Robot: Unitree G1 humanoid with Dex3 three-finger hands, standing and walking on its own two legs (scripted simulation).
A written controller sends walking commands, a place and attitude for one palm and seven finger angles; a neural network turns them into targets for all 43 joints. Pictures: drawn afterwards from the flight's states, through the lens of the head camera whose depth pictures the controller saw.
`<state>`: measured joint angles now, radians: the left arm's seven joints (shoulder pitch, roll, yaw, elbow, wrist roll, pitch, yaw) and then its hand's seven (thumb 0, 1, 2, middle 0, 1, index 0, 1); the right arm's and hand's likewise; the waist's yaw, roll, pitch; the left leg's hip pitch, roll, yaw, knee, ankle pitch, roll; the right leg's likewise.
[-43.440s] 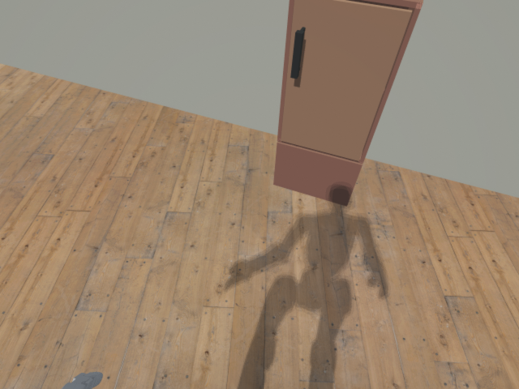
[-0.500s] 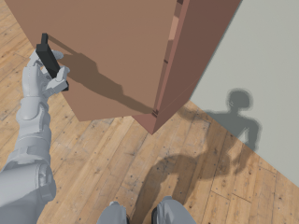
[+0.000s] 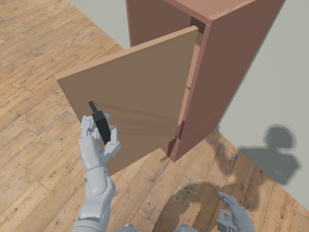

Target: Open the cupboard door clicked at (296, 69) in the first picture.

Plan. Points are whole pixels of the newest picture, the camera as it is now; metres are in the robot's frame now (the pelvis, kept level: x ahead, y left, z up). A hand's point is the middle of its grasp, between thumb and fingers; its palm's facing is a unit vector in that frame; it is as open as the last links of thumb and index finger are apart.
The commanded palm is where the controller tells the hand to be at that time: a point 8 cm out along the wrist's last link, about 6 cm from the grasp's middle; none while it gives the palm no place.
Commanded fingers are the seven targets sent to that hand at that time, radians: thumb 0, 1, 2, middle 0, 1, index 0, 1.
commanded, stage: pull the door open along its arc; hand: left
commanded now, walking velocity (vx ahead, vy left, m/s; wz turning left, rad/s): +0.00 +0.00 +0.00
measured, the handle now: (101, 127) +0.37 +0.17 +0.04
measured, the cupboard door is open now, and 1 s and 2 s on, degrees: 84 100 100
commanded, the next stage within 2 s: open thumb and fingers to let go in 0.34 s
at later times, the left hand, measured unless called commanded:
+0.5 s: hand (142, 162) +0.28 +0.05 +0.05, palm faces +0.43 -0.90 -0.04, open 6.4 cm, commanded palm +0.23 +0.09 +0.04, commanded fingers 0.00 0.62 0.78 -0.38 -1.32 -0.38 -1.32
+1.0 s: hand (140, 163) +0.28 +0.05 +0.04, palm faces +0.44 -0.89 -0.04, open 13.1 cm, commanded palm +0.23 +0.09 +0.04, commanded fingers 0.00 -0.50 0.30 -0.24 -0.85 -0.24 -0.85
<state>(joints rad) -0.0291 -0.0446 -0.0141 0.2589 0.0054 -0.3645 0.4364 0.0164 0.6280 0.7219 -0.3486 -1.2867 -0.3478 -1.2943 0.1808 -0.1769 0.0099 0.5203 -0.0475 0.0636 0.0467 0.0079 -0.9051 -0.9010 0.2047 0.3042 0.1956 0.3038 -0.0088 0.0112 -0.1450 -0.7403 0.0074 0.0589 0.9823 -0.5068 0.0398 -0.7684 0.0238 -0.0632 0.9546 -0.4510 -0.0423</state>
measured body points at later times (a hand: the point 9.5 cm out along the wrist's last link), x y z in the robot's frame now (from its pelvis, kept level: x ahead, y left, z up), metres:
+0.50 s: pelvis +0.00 -0.05 +0.00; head +0.05 -0.06 +0.45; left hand +0.25 +0.09 +0.05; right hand +0.18 -0.26 -0.11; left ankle -0.02 +0.09 -0.68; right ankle +0.01 -0.10 -0.68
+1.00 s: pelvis -0.02 -0.04 +0.00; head +0.04 -0.06 +0.44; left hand +0.25 +0.10 +0.04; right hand +0.17 -0.25 -0.11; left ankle -0.02 +0.09 -0.68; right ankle +0.01 -0.10 -0.68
